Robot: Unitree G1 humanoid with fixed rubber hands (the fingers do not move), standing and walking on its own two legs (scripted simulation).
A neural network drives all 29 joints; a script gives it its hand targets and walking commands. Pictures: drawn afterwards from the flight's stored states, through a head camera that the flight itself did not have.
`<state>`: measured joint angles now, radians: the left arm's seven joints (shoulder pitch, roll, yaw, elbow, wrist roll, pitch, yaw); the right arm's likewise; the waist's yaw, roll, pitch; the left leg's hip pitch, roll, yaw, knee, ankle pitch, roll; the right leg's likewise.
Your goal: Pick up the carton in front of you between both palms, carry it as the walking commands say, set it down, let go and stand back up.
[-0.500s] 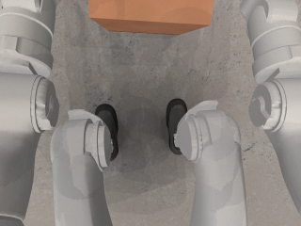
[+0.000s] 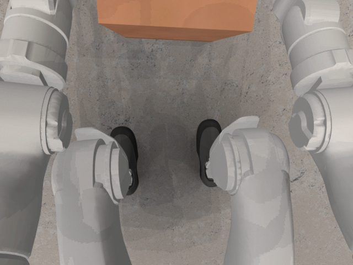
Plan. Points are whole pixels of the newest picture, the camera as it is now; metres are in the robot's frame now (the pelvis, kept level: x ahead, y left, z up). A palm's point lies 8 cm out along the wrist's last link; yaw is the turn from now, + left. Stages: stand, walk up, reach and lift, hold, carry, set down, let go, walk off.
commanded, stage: reach and lift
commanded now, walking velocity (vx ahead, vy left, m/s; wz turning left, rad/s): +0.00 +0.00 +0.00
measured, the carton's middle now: out of the picture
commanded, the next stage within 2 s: none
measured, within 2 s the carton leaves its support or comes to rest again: leaves its support in 0.50 s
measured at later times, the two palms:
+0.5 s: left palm out of the picture +0.57 +0.12 -0.17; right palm out of the picture +0.55 -0.18 -0.16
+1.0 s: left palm out of the picture +0.51 +0.13 +0.04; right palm out of the picture +0.49 -0.17 +0.03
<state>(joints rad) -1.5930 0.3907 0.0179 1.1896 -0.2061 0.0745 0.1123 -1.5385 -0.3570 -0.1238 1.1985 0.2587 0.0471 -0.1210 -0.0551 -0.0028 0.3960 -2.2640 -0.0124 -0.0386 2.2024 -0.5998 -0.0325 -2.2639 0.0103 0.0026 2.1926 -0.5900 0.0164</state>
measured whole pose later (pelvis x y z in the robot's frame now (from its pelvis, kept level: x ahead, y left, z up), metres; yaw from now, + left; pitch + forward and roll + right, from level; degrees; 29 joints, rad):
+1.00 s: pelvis -0.01 +0.00 +0.10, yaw +0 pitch +44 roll +0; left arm -1.19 0.03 0.51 0.76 0.28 0.38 0.03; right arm -1.14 -0.03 -0.53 0.71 -0.25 0.41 -0.04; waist -0.03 0.01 -0.11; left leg -2.09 -0.05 -0.06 1.81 -0.49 -0.05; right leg -2.10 0.04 0.03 1.80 -0.48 0.03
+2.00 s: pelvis +0.07 +0.00 +0.36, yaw +0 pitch +16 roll +0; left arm -0.43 -0.15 0.37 0.50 0.25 0.39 0.00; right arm -0.42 0.14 -0.35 0.50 -0.23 0.42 -0.02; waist 0.00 -0.01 -0.15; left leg -0.79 -0.02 -0.05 0.85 -0.35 -0.02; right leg -0.80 0.02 0.05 0.86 -0.34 0.01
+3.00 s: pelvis +0.09 +0.00 +0.41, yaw +0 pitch -5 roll +0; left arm -0.29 -0.16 0.26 0.30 0.30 0.64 -0.03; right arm -0.28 0.16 -0.25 0.31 -0.29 0.67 0.01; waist 0.01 0.00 0.04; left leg -0.11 -0.01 -0.05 0.39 -0.20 -0.01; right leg -0.12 0.01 0.06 0.39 -0.20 0.01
